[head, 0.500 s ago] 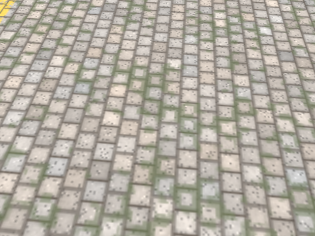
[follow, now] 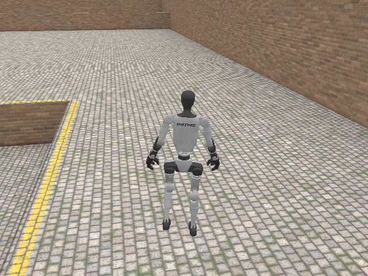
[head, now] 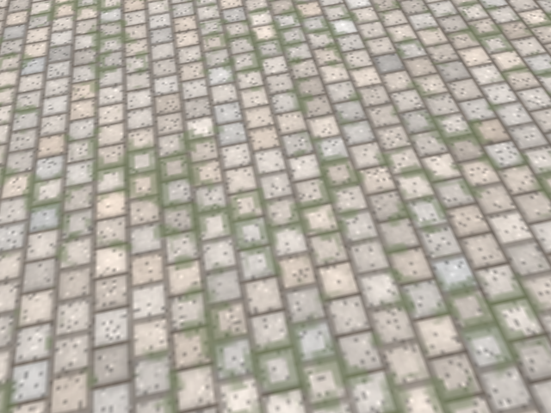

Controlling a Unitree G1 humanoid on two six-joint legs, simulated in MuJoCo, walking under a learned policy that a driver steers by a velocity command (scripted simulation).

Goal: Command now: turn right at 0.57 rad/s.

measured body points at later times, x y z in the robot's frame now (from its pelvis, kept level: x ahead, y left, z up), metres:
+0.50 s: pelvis +0.02 +0.04 +0.00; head +0.05 +0.05 +0.45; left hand +0.19 +0.30 -0.13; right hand +0.09 -0.24 -0.12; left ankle +0.04 +0.16 -0.74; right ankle -0.02 -0.10 -0.72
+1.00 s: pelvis +0.13 +0.06 +0.00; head +0.14 +0.08 +0.45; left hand +0.25 +0.32 -0.13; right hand +0.14 -0.22 -0.12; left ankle +0.12 +0.15 -0.74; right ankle +0.07 -0.09 -0.66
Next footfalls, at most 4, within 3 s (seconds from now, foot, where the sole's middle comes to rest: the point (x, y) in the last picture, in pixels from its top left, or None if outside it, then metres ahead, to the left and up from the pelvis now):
0.26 left None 0.08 0.15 -0.78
0.56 right None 0.02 -0.10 -0.78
0.86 left None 0.16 0.15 -0.78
1.34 right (372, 391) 0.47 -0.13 -0.78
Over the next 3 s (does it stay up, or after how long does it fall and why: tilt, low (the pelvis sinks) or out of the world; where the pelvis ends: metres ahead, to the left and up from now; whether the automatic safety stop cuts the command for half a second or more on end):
stays up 0.82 0.02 -0.01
